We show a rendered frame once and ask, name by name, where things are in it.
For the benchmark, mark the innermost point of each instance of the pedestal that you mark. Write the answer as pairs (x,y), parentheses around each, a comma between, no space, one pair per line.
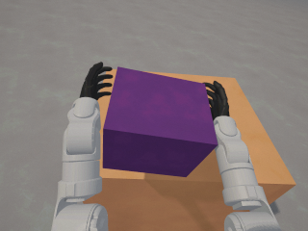
(140,201)

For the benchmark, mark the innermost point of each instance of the robot left forearm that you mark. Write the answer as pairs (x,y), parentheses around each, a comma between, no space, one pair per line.
(81,154)

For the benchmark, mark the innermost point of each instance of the robot right hand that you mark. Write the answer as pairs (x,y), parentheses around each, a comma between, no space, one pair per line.
(219,102)

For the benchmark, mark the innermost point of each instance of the right robot upper arm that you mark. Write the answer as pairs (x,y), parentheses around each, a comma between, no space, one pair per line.
(250,221)

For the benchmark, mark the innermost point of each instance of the robot left hand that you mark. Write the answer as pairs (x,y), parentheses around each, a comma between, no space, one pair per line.
(91,87)

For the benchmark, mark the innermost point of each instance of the carton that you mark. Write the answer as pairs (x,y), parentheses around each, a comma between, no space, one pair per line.
(157,124)

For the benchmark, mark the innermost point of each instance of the left robot upper arm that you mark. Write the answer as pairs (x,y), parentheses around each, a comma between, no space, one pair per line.
(81,217)

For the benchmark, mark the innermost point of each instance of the robot right forearm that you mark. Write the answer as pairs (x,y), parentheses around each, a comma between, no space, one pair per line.
(240,186)

